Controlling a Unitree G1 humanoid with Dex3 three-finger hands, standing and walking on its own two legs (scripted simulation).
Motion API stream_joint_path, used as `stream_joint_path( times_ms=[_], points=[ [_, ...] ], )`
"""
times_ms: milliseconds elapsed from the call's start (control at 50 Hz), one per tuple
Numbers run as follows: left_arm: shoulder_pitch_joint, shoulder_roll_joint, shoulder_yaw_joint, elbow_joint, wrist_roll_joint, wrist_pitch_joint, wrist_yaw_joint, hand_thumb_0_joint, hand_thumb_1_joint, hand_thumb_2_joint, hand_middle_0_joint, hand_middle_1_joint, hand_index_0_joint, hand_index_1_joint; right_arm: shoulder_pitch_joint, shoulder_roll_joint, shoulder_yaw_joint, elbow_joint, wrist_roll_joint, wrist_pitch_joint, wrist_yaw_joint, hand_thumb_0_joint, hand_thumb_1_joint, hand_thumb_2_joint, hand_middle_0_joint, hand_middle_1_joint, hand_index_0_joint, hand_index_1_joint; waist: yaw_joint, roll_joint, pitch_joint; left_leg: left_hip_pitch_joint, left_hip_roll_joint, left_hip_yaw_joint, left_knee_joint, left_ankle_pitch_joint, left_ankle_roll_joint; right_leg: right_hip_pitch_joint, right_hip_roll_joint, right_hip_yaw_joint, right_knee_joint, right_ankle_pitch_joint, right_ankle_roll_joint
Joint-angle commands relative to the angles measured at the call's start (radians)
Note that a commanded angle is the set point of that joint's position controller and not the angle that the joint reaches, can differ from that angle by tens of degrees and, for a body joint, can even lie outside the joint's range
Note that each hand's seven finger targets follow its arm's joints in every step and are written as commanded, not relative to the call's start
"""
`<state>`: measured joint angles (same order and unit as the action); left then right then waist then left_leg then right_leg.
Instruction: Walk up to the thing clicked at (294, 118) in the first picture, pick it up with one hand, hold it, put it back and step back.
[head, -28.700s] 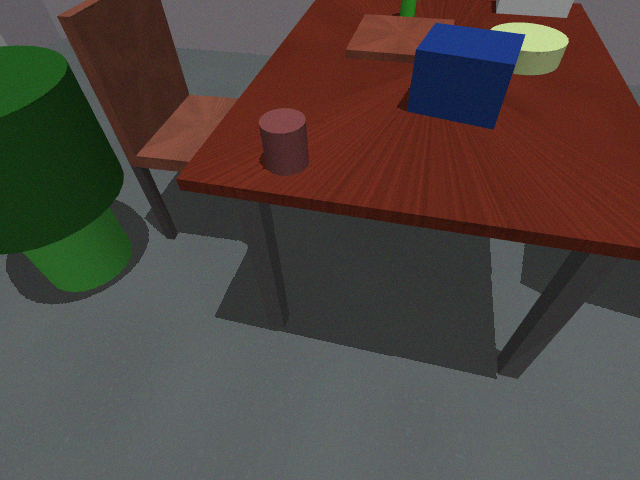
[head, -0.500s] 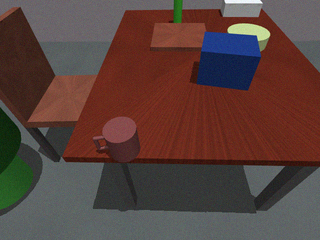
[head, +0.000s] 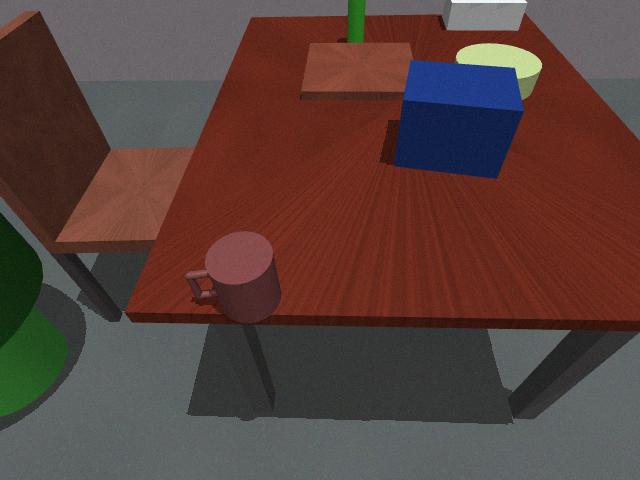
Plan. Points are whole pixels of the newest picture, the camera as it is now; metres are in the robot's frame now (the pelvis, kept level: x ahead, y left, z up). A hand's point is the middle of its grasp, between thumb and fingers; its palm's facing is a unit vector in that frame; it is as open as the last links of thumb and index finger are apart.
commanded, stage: stand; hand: left
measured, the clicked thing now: (234, 279) +0.39 +0.16 +0.01
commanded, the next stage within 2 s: step back in 0.30 s
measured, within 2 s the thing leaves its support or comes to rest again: neither
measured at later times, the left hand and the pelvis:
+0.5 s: hand out of the picture +0.07 +0.27 -0.17, palm faces +0.01 -0.92 -0.38, open 7.4 cm; pelvis -0.03 +0.00 -0.02, yaw +1 degrees
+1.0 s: hand out of the picture +0.00 +0.29 -0.18, palm faces -0.10 -0.92 -0.37, open 7.4 cm; pelvis -0.11 +0.03 -0.03, yaw -4 degrees
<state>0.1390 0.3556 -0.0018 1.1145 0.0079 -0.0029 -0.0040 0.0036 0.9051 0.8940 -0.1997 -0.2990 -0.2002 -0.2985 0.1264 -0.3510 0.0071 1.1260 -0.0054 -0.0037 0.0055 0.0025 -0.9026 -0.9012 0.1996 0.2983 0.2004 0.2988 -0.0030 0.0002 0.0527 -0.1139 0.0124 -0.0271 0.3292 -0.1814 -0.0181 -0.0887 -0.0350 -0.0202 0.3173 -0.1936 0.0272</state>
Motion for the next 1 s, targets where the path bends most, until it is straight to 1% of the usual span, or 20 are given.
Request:
stream_joint_path(
  times_ms=[0,260,280,340,440,480,500,520,540,580,600,620,640,660,680,740,780,860,940,980],
  points=[
    [-0.027,0.209,0.04,-0.054,0.002,-0.028,0.015,0.0,0.9,0.9,-0.2,-0.3,-0.2,-0.3,-0.028,-0.213,-0.045,-0.054,-0.003,-0.023,-0.013,0.0,-0.9,-0.9,0.2,0.3,0.2,0.3,0.0,0.002,-0.06,0.004,0.106,-0.079,-0.049,0.159,0.031,-0.008,-0.1,0.073,-0.05,0.121,-0.041],
    [-0.025,0.208,0.042,-0.057,0.003,-0.026,0.016,0.0,0.9,0.9,-0.2,-0.3,-0.2,-0.3,-0.031,-0.213,-0.044,-0.058,-0.002,-0.024,-0.016,0.0,-0.9,-0.9,0.2,0.3,0.2,0.3,0.005,0.01,-0.077,0.005,0.111,-0.076,-0.037,0.211,0.032,0.021,-0.105,0.07,-0.034,0.176,-0.041],
    [-0.045,0.27,0.088,-0.08,-0.016,-0.013,0.021,0.0,0.9,0.9,-0.2,-0.3,-0.2,-0.3,-0.06,-0.269,-0.068,-0.079,0.009,-0.006,-0.01,0.0,-0.9,-0.9,0.2,0.3,0.2,0.3,0.006,0.003,0.029,-0.07,0.094,-0.091,0.06,0.359,0.064,-0.051,-0.084,0.07,0.061,0.313,-0.052],
    [-0.017,0.247,0.096,-0.117,-0.02,-0.003,0.028,0.0,0.9,0.9,-0.2,-0.3,-0.2,-0.3,-0.032,-0.261,-0.084,-0.119,0.022,0.009,-0.008,0.0,-0.9,-0.9,0.2,0.3,0.2,0.3,-0.002,0.018,-0.1,-0.042,0.102,-0.079,0.158,0.461,0.102,-0.009,-0.079,0.044,0.154,0.368,-0.087],
    [-0.062,0.269,0.111,-0.196,-0.01,0.02,0.025,0.0,0.9,0.9,-0.2,-0.3,-0.2,-0.3,-0.03,-0.254,-0.099,-0.185,0.018,0.038,-0.007,0.0,-0.9,-0.9,0.2,0.3,0.2,0.3,-0.003,-0.036,-0.137,-0.113,0.037,-0.063,0.344,0.258,0.113,-0.096,-0.162,0.136,0.194,0.318,-0.179],
    [-0.109,0.305,0.12,-0.229,0.001,0.025,0.027,0.0,0.9,0.9,-0.2,-0.3,-0.2,-0.3,-0.001,-0.234,-0.103,-0.199,0.014,0.05,-0.002,0.0,-0.9,-0.9,0.2,0.3,0.2,0.3,-0.005,-0.17,-0.108,-0.12,-0.055,-0.004,0.562,-0.062,0.083,-0.21,-0.296,0.256,0.105,0.312,-0.265],
    [-0.14,0.318,0.123,-0.25,0.012,0.024,0.028,0.0,0.9,0.9,-0.2,-0.3,-0.2,-0.3,0.034,-0.226,-0.107,-0.207,0.007,0.057,0.001,0.0,-0.9,-0.9,0.2,0.3,0.2,0.3,-0.021,-0.218,-0.084,-0.144,-0.059,-0.03,0.655,-0.315,0.078,-0.268,-0.361,0.303,0.08,0.31,-0.311],
    [-0.167,0.325,0.127,-0.267,0.022,0.022,0.029,0.0,0.9,0.9,-0.2,-0.3,-0.2,-0.3,0.069,-0.235,-0.112,-0.21,0.008,0.061,0.004,0.0,-0.9,-0.9,0.2,0.3,0.2,0.3,-0.038,-0.215,-0.059,-0.137,-0.032,-0.082,0.704,-0.388,0.085,-0.333,-0.372,0.299,0.091,0.282,-0.313],
    [-0.187,0.315,0.123,-0.28,0.025,0.021,0.03,0.0,0.9,0.9,-0.2,-0.3,-0.2,-0.3,0.083,-0.236,-0.117,-0.217,0.016,0.06,0.008,0.0,-0.9,-0.9,0.2,0.3,0.2,0.3,-0.043,-0.206,-0.049,-0.141,-0.025,-0.082,0.679,-0.395,0.091,-0.339,-0.342,0.257,0.121,0.272,-0.298],
    [-0.193,0.292,0.113,-0.295,0.027,0.023,0.031,0.0,0.9,0.9,-0.2,-0.3,-0.2,-0.3,0.129,-0.228,-0.118,-0.211,0.012,0.044,0.007,0.0,-0.9,-0.9,0.2,0.3,0.2,0.3,-0.051,-0.2,-0.071,-0.164,-0.013,-0.025,0.423,-0.246,0.078,-0.234,-0.256,0.185,0.239,0.296,-0.214],
    [-0.177,0.279,0.111,-0.302,0.018,0.031,0.03,0.0,0.9,0.9,-0.2,-0.3,-0.2,-0.3,0.144,-0.237,-0.124,-0.209,0.003,0.034,0.004,0.0,-0.9,-0.9,0.2,0.3,0.2,0.3,-0.052,-0.126,-0.084,-0.147,0.002,-0.013,0.247,0.0,0.075,-0.203,-0.183,0.129,0.345,0.229,-0.157],
    [-0.142,0.232,0.104,-0.31,0.003,0.042,0.029,0.0,0.9,0.9,-0.2,-0.3,-0.2,-0.3,0.122,-0.275,-0.134,-0.22,-0.019,0.023,-0.002,0.0,-0.9,-0.9,0.2,0.3,0.2,0.3,-0.03,0.065,-0.074,-0.14,0.104,-0.195,0.119,0.266,0.096,-0.246,-0.045,0.073,0.525,0.069,-0.103],
    [-0.113,0.18,0.096,-0.319,-0.002,0.048,0.034,0.0,0.9,0.9,-0.2,-0.3,-0.2,-0.3,0.095,-0.351,-0.147,-0.242,-0.036,0.012,-0.003,0.0,-0.9,-0.9,0.2,0.3,0.2,0.3,-0.01,0.233,-0.064,-0.038,0.25,-0.436,0.075,0.515,0.168,-0.431,0.129,0.082,0.666,-0.402,-0.067],
    [-0.099,0.207,0.106,-0.317,0.006,0.054,0.045,0.0,0.9,0.9,-0.2,-0.3,-0.2,-0.3,0.103,-0.401,-0.155,-0.257,-0.023,0.008,-0.004,0.0,-0.9,-0.9,0.2,0.3,0.2,0.3,-0.032,0.17,-0.113,-0.074,0.335,-0.469,0.098,0.645,0.271,-0.39,0.145,0.188,0.794,-0.508,-0.059],
    [-0.11,0.216,0.106,-0.304,0.007,0.056,0.054,0.0,0.9,0.9,-0.2,-0.3,-0.2,-0.3,0.07,-0.394,-0.151,-0.269,-0.021,0.009,-0.009,0.0,-0.9,-0.9,0.2,0.3,0.2,0.3,-0.035,0.156,-0.12,-0.094,0.339,-0.496,0.082,0.591,0.281,-0.389,0.165,0.254,0.874,-0.512,-0.062],
    [-0.012,0.229,0.107,-0.279,-0.007,0.051,0.051,0.0,0.9,0.9,-0.2,-0.3,-0.2,-0.3,-0.047,-0.301,-0.128,-0.31,-0.03,0.009,-0.035,0.0,-0.9,-0.9,0.2,0.3,0.2,0.3,0.038,0.165,-0.088,-0.045,0.256,-0.281,0.137,0.493,0.263,-0.447,0.129,0.224,0.948,-0.351,-0.048],
    [-0.017,0.232,0.116,-0.286,0.0,0.047,0.041,0.0,0.9,0.9,-0.2,-0.3,-0.2,-0.3,0.002,-0.273,-0.126,-0.316,-0.026,0.008,-0.041,0.0,-0.9,-0.9,0.2,0.3,0.2,0.3,0.01,0.143,-0.097,0.026,0.253,-0.265,0.161,0.518,0.275,-0.436,0.115,0.199,0.904,-0.344,-0.024],
    [-0.045,0.205,0.113,-0.335,0.005,0.031,0.029,0.0,0.9,0.9,-0.2,-0.3,-0.2,-0.3,0.093,-0.272,-0.129,-0.313,-0.018,0.009,-0.046,0.0,-0.9,-0.9,0.2,0.3,0.2,0.3,-0.044,0.132,-0.117,0.153,0.239,-0.224,0.198,0.557,0.271,-0.423,0.101,0.149,0.645,-0.332,-0.004],
    [0.038,0.197,0.123,-0.315,0.012,0.025,0.022,0.0,0.9,0.9,-0.2,-0.3,-0.2,-0.3,0.038,-0.292,-0.123,-0.347,-0.012,0.024,-0.037,0.0,-0.9,-0.9,0.2,0.3,0.2,0.3,-0.018,0.168,-0.146,0.043,0.217,-0.186,0.222,0.417,0.232,-0.236,0.079,0.051,0.369,-0.241,-0.029],
    [0.114,0.182,0.127,-0.28,0.019,0.02,0.021,0.0,0.9,0.9,-0.2,-0.3,-0.2,-0.3,0.003,-0.289,-0.119,-0.352,-0.002,0.034,-0.032,0.0,-0.9,-0.9,0.2,0.3,0.2,0.3,0.024,0.151,-0.154,-0.058,0.201,-0.164,0.276,0.332,0.19,-0.085,0.069,0.018,0.128,-0.038,-0.056]
  ],
)
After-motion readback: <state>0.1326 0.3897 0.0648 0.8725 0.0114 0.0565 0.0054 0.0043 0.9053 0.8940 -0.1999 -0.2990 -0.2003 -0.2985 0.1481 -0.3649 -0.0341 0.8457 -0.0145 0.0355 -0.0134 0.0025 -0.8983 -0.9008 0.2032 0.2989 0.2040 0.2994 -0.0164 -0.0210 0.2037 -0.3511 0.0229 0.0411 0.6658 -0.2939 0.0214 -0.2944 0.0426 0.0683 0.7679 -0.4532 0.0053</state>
